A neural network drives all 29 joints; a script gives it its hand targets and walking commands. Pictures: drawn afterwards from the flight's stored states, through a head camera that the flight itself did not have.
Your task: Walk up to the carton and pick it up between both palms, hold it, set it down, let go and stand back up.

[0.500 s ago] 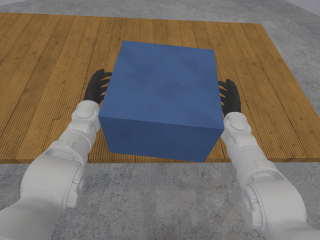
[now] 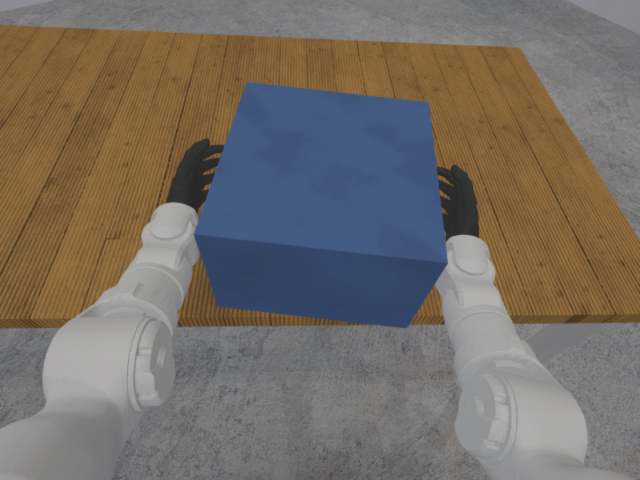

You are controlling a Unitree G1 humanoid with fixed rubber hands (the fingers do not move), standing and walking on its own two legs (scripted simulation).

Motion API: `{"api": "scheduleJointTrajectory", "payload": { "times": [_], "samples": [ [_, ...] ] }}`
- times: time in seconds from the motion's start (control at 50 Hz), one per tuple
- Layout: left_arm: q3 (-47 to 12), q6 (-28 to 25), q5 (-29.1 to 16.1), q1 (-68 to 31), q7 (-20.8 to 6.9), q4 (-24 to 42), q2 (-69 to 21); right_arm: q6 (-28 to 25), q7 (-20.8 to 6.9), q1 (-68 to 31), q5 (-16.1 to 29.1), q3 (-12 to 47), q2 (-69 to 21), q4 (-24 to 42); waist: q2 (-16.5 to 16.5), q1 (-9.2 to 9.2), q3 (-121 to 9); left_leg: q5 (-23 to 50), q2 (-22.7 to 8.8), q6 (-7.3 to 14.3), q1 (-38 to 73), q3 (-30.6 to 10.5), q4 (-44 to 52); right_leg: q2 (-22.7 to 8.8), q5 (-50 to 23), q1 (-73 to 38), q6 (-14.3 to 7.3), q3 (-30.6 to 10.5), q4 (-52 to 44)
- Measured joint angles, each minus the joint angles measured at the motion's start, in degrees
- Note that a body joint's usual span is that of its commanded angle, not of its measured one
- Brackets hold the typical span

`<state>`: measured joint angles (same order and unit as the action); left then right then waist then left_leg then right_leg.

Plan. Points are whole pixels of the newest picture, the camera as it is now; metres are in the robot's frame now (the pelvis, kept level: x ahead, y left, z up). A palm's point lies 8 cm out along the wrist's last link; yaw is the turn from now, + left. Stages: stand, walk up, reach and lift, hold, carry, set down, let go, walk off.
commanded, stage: reach and lift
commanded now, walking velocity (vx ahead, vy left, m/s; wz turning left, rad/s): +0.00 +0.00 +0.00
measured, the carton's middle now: (325, 203) +0.48 -0.04 +0.05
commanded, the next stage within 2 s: none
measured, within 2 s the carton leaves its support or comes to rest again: leaves its support in 0.46 s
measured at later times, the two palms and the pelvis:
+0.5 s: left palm (182, 209) +0.44 +0.14 +0.08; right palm (463, 239) +0.39 -0.20 +0.08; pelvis -0.01 +0.00 +0.00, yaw +0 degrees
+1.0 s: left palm (178, 216) +0.43 +0.15 +0.09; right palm (464, 246) +0.38 -0.20 +0.08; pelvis -0.02 +0.00 +0.00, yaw +0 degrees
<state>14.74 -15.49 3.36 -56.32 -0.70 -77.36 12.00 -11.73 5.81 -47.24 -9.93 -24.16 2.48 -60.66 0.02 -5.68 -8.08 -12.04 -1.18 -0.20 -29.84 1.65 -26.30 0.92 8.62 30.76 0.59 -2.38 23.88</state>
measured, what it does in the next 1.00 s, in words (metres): stands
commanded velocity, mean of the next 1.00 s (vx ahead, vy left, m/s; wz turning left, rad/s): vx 0.00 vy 0.00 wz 0.00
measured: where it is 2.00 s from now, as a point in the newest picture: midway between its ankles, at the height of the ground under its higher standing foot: outside the picture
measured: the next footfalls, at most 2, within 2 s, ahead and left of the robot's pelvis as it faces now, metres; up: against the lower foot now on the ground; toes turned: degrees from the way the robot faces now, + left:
none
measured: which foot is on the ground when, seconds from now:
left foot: down 0.00-1.00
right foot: down 0.00-1.00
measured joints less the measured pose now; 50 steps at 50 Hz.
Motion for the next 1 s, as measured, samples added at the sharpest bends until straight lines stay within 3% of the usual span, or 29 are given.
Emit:
{"api": "scheduleJointTrajectory", "payload": {
  "times": [0.32, 0.68, 1.0],
  "samples": [
    [0.15, -0.67, 0.54, 0.73, 0.08, 0.01, -0.25, -1.12, -0.10, 1.08, -1.57, -0.74, -0.53, 0.50, 0.00, 0.24, 0.00, 0.56, 0.09, 0.00, 0.00, 0.03, 0.00, -0.10, -0.52, -0.01, 0.00, 0.01, 0.00],
    [0.14, -7.02, 1.23, 1.28, 0.60, 0.00, -1.67, -9.49, 0.38, 3.53, -4.22, -2.99, -0.72, 0.49, 0.00, 1.07, 0.00, 1.40, 0.09, 0.00, 0.00, -0.08, 0.00, -0.12, -1.27, -0.06, 0.00, 0.15, 0.00],
    [-0.80, -7.10, 1.37, 2.47, 1.86, -0.01, -2.02, -9.37, -0.46, 4.08, -3.64, -3.05, -0.73, 0.47, 0.00, 1.92, -0.36, 1.48, 0.09, 0.00, 0.00, -0.07, 0.00, -0.12, -1.33, -0.06, 0.00, 0.16, 0.00]
  ]
}}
